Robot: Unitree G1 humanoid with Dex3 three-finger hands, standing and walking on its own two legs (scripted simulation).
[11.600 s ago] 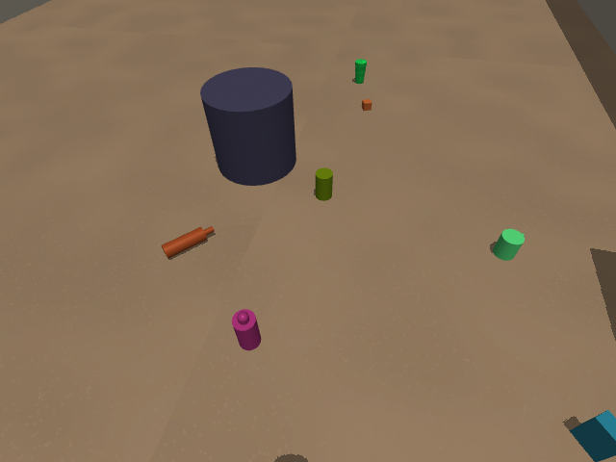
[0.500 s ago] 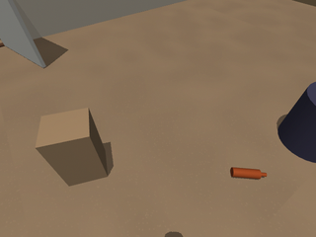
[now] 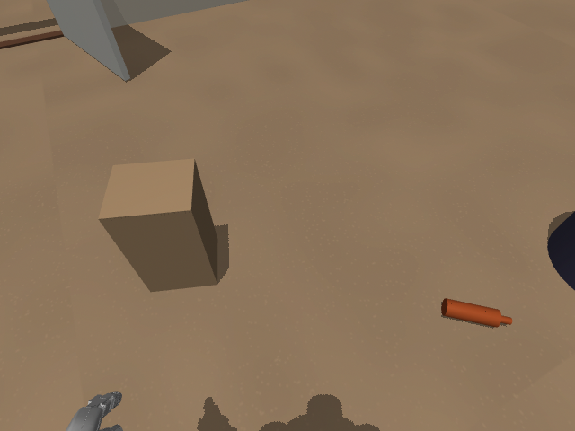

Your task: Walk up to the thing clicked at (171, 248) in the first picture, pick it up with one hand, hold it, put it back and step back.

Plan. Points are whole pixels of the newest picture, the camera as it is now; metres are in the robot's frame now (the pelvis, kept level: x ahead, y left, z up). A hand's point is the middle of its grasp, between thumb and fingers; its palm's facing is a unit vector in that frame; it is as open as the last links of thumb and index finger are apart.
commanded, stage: walk up
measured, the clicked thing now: (476, 313) +0.57 -0.67 -0.74
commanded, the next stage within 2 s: none
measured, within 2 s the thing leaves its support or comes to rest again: neither
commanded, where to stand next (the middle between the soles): +0.06 +0.00 m, yaw +138 degrees
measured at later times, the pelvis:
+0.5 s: pelvis -0.01 -0.03 -0.01, yaw +23 degrees
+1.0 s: pelvis +0.03 -0.07 -0.02, yaw +51 degrees
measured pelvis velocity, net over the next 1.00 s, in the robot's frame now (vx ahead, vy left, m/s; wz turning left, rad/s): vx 0.03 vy -0.07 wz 0.89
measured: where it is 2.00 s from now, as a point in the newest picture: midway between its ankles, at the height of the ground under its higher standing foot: outside the picture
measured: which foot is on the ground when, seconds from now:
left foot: down 0.00-0.04, up 0.06-0.32, down 0.34-0.66, up 0.68-0.98, down 1.00-1.00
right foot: down 0.00-0.36, up 0.38-0.62, down 0.64-1.00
